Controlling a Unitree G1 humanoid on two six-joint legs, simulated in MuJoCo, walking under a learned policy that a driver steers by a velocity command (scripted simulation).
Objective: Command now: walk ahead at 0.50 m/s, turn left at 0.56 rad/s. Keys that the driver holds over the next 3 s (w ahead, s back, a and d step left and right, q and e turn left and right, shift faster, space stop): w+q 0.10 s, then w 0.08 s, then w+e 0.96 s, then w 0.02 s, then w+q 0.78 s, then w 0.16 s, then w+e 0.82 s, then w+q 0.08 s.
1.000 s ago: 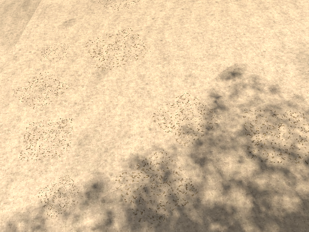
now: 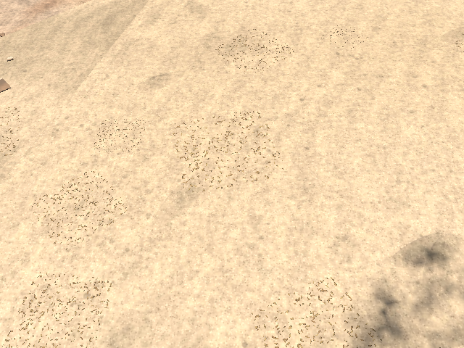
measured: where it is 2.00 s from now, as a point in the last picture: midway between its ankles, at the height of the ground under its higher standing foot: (281, 183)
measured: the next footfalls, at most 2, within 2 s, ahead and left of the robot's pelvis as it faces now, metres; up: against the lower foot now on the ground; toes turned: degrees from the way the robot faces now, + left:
left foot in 0.30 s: +0.31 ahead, +0.17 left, +0.00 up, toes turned +9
right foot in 0.84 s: +0.61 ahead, -0.07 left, +0.00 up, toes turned -11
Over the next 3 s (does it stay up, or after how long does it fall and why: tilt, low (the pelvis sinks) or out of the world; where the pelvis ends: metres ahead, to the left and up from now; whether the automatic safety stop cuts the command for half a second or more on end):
stays up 1.60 -0.18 0.00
